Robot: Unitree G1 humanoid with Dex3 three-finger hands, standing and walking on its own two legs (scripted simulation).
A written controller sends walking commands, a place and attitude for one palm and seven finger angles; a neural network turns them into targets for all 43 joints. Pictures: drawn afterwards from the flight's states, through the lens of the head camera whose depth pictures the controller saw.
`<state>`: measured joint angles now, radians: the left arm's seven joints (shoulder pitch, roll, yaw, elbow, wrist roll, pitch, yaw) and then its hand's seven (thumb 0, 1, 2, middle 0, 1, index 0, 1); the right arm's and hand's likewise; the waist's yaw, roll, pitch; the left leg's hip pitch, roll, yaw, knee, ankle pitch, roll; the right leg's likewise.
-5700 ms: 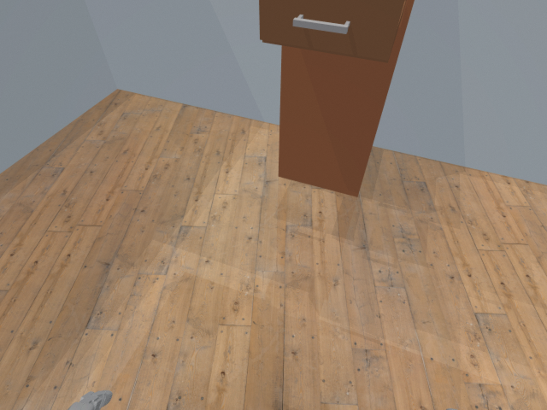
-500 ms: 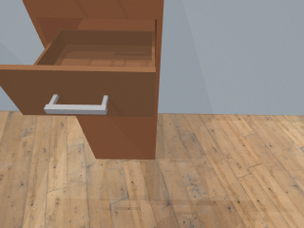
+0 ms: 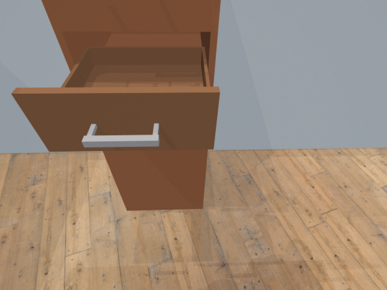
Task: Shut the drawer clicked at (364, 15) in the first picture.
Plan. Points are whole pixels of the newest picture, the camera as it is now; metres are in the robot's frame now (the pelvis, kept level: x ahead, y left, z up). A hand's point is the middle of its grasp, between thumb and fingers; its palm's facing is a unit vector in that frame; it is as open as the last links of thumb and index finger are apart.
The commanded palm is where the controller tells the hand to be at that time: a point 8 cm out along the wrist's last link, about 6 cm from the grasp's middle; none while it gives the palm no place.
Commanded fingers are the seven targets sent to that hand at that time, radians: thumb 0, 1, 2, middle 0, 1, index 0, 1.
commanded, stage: look again from close up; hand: left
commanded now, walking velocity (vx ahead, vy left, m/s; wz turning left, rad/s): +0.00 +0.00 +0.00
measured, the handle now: (123, 134) +0.38 +0.17 +0.14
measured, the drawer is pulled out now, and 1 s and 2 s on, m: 0.28 0.28 0.28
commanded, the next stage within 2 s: shuffle to correct the standing spot in 0.04 s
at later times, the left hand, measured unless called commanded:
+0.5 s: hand out of the picture +0.00 +0.15 -0.18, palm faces +0.08 -0.98 -0.17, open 7.4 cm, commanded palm none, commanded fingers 0.00 0.90 0.90 -0.20 -0.30 -0.20 -0.30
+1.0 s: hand out of the picture +0.12 +0.15 -0.17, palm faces +0.13 -0.96 -0.24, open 7.3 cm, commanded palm none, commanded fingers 0.00 0.90 0.90 -0.20 -0.30 -0.20 -0.30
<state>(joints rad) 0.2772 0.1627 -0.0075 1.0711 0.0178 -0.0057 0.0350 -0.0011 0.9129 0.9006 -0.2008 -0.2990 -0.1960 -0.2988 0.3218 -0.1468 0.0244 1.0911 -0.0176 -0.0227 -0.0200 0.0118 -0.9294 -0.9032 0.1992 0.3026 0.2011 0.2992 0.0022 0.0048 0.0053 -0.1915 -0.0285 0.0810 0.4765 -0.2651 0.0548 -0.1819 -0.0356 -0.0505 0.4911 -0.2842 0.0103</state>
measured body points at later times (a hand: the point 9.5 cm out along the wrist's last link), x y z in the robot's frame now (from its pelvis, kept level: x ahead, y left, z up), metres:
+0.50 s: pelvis +0.04 -0.01 -0.01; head +0.06 -0.01 +0.44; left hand +0.00 +0.20 -0.17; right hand +0.02 -0.23 -0.17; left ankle +0.00 +0.08 -0.74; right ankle -0.01 -0.12 -0.74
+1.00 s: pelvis +0.10 -0.04 +0.00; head +0.15 -0.04 +0.44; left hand +0.12 +0.20 -0.15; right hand +0.18 -0.27 -0.16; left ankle +0.07 +0.06 -0.74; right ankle +0.14 -0.16 -0.72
